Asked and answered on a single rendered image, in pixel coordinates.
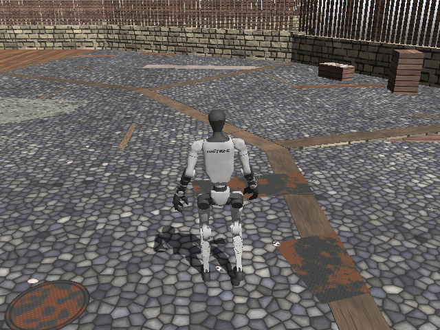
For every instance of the right robot hand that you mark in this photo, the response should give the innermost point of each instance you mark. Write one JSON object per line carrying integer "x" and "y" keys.
{"x": 254, "y": 191}

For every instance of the right robot forearm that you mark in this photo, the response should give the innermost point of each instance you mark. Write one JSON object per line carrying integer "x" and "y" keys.
{"x": 250, "y": 179}

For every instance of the robot right shin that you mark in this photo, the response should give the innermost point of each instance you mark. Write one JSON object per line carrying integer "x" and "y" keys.
{"x": 238, "y": 248}

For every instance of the left robot hand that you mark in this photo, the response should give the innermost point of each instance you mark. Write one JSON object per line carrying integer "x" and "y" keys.
{"x": 176, "y": 202}

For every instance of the robot right upper arm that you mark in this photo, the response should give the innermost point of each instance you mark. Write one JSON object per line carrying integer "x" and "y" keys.
{"x": 239, "y": 145}

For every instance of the robot left thigh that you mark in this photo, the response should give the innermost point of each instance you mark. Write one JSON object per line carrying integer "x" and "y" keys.
{"x": 203, "y": 206}

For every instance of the robot left upper arm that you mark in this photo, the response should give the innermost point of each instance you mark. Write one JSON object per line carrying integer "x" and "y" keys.
{"x": 196, "y": 146}

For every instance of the left robot forearm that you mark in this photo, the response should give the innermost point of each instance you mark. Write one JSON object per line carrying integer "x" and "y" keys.
{"x": 182, "y": 184}

